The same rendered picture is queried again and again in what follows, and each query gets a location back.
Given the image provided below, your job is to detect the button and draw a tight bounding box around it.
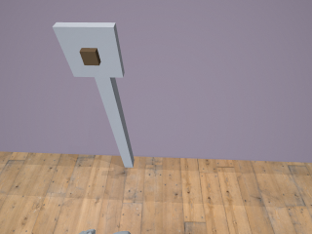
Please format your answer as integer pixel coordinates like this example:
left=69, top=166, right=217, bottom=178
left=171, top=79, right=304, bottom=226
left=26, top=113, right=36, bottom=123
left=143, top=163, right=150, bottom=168
left=79, top=48, right=101, bottom=66

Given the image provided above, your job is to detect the panel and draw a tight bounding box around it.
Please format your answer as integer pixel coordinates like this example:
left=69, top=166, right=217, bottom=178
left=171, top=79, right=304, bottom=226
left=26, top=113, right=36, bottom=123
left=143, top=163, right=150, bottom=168
left=53, top=22, right=135, bottom=168

